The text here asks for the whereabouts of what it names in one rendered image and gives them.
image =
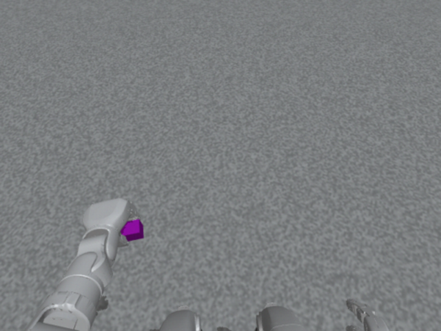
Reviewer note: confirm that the left robot arm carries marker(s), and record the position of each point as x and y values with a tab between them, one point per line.
72	306

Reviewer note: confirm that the right robot hand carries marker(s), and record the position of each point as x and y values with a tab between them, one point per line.
365	315

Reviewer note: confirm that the small box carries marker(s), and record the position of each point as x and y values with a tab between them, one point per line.
133	230

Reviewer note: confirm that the left robot hand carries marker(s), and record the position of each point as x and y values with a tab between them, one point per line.
114	213

